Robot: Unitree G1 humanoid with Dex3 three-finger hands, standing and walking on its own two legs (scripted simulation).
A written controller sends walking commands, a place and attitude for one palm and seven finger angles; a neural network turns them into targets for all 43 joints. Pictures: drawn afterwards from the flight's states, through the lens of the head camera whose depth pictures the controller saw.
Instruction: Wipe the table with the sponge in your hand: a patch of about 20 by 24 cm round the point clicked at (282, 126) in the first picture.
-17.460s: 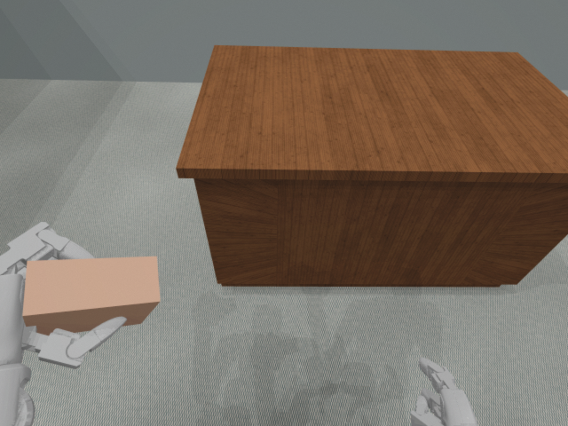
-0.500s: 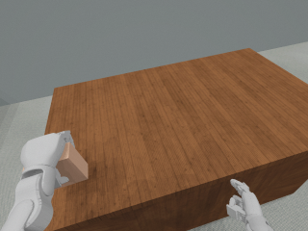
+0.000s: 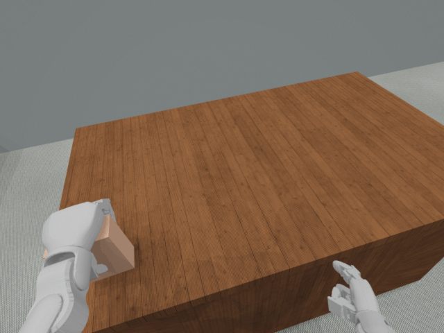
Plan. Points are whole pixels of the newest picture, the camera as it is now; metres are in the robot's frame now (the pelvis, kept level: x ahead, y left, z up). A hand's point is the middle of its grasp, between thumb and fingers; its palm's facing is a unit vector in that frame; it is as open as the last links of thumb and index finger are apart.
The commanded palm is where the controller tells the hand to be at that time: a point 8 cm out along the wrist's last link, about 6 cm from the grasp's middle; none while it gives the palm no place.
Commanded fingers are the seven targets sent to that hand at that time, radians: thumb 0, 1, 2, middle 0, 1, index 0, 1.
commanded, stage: move the sponge above the wiping area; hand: left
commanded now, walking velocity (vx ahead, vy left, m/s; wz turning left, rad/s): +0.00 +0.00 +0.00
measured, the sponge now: (98, 256) +0.22 +0.28 +0.03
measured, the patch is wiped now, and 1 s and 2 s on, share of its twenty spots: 0.00 0.00 0.00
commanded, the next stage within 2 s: none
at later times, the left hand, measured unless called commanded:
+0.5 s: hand (108, 241) +0.23 +0.26 +0.06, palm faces -0.02 -0.11 -0.99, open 9.4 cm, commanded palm +0.21 +0.26 +0.12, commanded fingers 0.00 0.10 1.30 -1.20 -1.60 -1.20 -1.60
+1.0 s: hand (114, 238) +0.25 +0.26 +0.04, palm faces -0.02 -0.10 -1.00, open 9.4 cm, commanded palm +0.22 +0.26 +0.11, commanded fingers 0.00 0.10 1.30 -1.20 -1.60 -1.20 -1.60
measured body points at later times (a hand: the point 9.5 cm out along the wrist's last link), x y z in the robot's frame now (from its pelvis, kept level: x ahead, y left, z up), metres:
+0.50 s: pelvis +0.00 -0.01 +0.00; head -0.02 -0.05 +0.45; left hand +0.23 +0.26 +0.11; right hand +0.24 -0.21 -0.08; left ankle +0.01 +0.12 -0.74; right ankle +0.03 -0.12 -0.74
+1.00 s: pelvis +0.01 -0.01 +0.00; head -0.01 -0.04 +0.45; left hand +0.25 +0.26 +0.10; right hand +0.25 -0.22 -0.08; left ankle +0.01 +0.12 -0.74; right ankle +0.03 -0.12 -0.74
